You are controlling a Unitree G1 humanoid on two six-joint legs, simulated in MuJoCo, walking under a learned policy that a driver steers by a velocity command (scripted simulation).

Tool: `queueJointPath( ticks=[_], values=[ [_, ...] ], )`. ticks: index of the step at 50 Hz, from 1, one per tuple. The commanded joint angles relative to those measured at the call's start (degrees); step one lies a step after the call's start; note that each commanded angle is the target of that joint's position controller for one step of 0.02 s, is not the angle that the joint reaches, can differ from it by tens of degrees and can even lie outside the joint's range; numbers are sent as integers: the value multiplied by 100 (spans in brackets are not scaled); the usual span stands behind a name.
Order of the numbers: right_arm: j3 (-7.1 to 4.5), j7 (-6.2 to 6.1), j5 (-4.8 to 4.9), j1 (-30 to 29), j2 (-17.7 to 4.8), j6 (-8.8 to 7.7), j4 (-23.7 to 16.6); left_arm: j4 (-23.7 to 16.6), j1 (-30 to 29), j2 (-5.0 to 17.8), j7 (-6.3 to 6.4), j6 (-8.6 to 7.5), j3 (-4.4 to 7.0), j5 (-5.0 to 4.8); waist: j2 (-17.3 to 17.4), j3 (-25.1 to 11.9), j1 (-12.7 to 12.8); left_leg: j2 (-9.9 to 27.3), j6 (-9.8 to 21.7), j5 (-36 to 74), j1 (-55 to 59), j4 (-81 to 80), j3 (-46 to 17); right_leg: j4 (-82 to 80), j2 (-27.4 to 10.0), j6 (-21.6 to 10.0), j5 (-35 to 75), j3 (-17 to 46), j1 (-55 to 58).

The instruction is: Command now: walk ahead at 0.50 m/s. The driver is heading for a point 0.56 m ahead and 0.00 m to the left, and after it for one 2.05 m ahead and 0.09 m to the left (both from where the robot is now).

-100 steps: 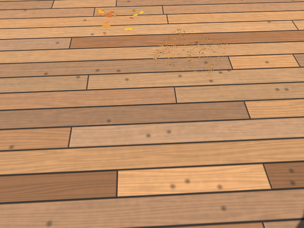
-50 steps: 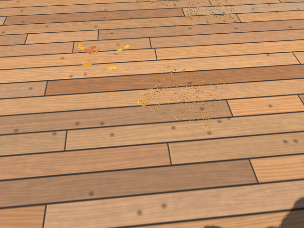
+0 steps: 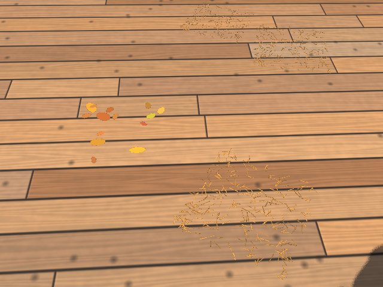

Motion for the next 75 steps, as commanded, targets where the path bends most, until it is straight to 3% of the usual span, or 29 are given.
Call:
queueJointPath(
  ticks=[1,6,10,15,18,20,21,22,23,24,26,28,32,38,44,47,49,50,51,52,53,54,55,56,61,65,70,73,75],
  values=[
    [-79,11,-34,178,-480,-95,-134,-294,263,308,50,53,134,32,594,-370,121,1541,1002,692,941,-1618,-1729,-231,-555,-9,426,263,-862],
    [-144,-154,-3,623,-770,-59,73,-601,-635,301,65,130,166,112,433,1,-9,1474,974,1039,1046,-1929,-1217,-1599,-611,221,1650,170,-1602],
    [-135,-210,54,952,-815,-12,203,-794,-1395,178,-9,83,113,78,493,146,-245,1284,759,978,1219,-1952,-814,-2875,-396,227,2559,-38,-1412],
    [-166,-226,94,1397,-874,94,457,-1073,-2155,196,-161,27,58,12,521,383,-478,1584,736,965,2027,-1641,-824,-3637,-235,136,2258,-121,-1530],
    [-221,-260,118,1318,-973,168,504,-1132,-2038,354,-247,-32,94,0,650,279,-274,1782,611,1661,2387,-1207,-871,-3902,-101,-83,1665,-186,-1115],
    [-219,-265,124,1042,-982,217,442,-826,-969,660,-228,-52,267,31,690,-352,335,1497,413,3335,2216,-24,-589,-4095,262,-318,1594,-491,487],
    [-145,-263,74,999,-807,221,355,-520,112,999,-181,-51,412,67,474,-1078,744,1177,224,3009,1405,1323,-349,-3913,-59,-576,1764,-131,2142],
    [31,-217,26,1564,-238,128,267,-364,934,1572,-147,-19,555,166,-740,-1995,684,324,-207,823,-949,3663,-21,-4058,-1558,-1403,1140,2237,4545],
    [66,-181,68,1569,-203,-16,341,-322,1021,1273,-163,3,445,103,-1268,-2418,684,-71,-228,-2366,-1921,4729,-773,-4990,-2035,-1668,603,3996,4921],
    [-83,-149,228,1099,-742,-114,213,-385,580,939,-163,-8,326,69,-908,-1666,638,315,-96,-2177,-2452,5196,-1042,-5093,-1842,-1374,283,3374,4290],
    [-115,-195,233,494,-748,-115,79,-576,-358,551,-177,-13,199,129,-163,-600,305,860,-18,-1212,-2237,4699,-774,-5460,-1429,-1062,875,1913,2520],
    [-154,-241,188,740,-531,87,184,-548,-643,322,-203,-77,140,199,-334,-341,-25,1106,-27,-764,-1543,4190,-861,-5849,-1126,-882,1192,1152,1615],
    [-195,-280,187,524,-399,271,108,-302,-308,552,-96,-148,214,253,-185,-11,-67,1037,-134,14,-1970,3613,-1087,-6182,-1088,-913,1878,349,1455],
    [-184,-131,111,-373,-295,224,-210,-198,-110,633,66,-117,208,218,-115,210,155,826,-191,1510,-2118,1931,-797,-6317,-974,-634,2232,-614,1822],
    [-79,76,121,-1256,-169,234,-771,31,429,778,125,88,275,116,-21,515,443,741,-13,842,-2569,1135,-314,-5819,-1375,-564,3042,-1014,3117],
    [-174,169,136,-1000,-384,252,-936,-77,186,1005,176,200,345,65,-316,155,118,315,256,-41,-1644,1069,218,-4866,-1412,-390,5527,-1287,3268],
    [-436,144,164,354,-856,266,-678,-176,-38,1105,210,273,355,40,-338,-635,-660,-167,593,41,330,692,384,-2959,-1157,-148,6391,-1483,2774],
    [-633,16,144,1292,-1352,302,-468,-267,33,988,197,224,293,93,274,-1204,-1020,479,943,51,2172,409,-828,-1233,-899,87,4667,-1476,1354],
    [-661,-33,163,1266,-1805,264,-448,-478,615,30,55,40,5,249,1616,-1683,-303,1983,1975,-506,3984,-98,-4054,738,351,389,-986,-931,-1160],
    [-515,-38,92,1615,-1358,228,-456,-462,218,453,-52,-221,70,-13,1093,-2279,-660,2292,2083,-661,4315,-801,-4991,1347,396,264,-1343,279,-1737],
    [-439,-51,52,1375,-1059,184,-431,-604,-312,694,-88,-325,148,-215,881,-1508,-712,2090,1746,-150,3836,-799,-3996,1293,83,128,-877,307,-2183],
    [-372,-49,85,868,-859,150,-544,-630,-516,687,-56,-360,141,-153,398,-1030,-486,1846,1485,398,2935,-798,-3160,802,-227,53,-337,255,-1998],
    [-304,-40,53,414,-655,134,-641,-570,-602,701,-7,-326,193,-18,183,-693,-264,1642,1320,969,2070,-890,-2589,352,-420,77,-54,191,-1619],
    [-225,-50,-13,178,-449,117,-707,-494,-426,709,-5,-228,232,4,226,-600,-51,1504,1244,1294,1572,-1060,-2183,146,-569,87,125,224,-1217],
    [-273,-133,-35,423,-747,-19,-482,-501,-485,429,34,124,205,60,355,-154,64,1376,1082,1989,989,-1640,-1163,-859,-700,288,1110,149,-1413],
    [-234,-214,-59,514,-737,-30,-376,-655,-1017,360,-36,91,177,30,457,21,-146,1103,666,1797,1130,-1796,-394,-2287,-453,208,2583,90,-1434],
    [-233,-261,-24,833,-796,5,-125,-963,-1729,238,-187,62,79,-2,437,304,-439,1368,478,1920,2022,-1786,-16,-3363,-174,36,2876,-107,-1610],
    [-251,-307,-3,840,-857,148,-75,-1173,-1877,277,-339,39,74,-2,496,282,-369,1622,420,3143,2746,-1235,139,-3543,10,-143,2111,-342,-1743],
    [-291,-380,15,662,-1043,239,-159,-1218,-1562,468,-396,65,158,14,752,-77,-97,1661,305,5131,2929,-453,287,-3453,347,-338,1429,-700,-1109]
  ],
)
Keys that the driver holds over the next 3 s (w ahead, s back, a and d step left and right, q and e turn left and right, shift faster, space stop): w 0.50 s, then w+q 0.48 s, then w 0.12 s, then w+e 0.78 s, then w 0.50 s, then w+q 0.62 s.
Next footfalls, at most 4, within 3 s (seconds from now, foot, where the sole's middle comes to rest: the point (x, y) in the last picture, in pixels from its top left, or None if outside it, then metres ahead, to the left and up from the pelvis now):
0.42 right None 0.40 -0.16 -0.77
1.00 left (165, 231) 0.68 0.11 -0.77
1.54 right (197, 153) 1.05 -0.02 -0.77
2.02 left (155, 108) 1.32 0.18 -0.77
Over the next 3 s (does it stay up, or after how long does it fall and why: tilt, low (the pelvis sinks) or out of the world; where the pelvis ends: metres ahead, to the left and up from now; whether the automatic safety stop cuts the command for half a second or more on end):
stays up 1.65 0.02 -0.01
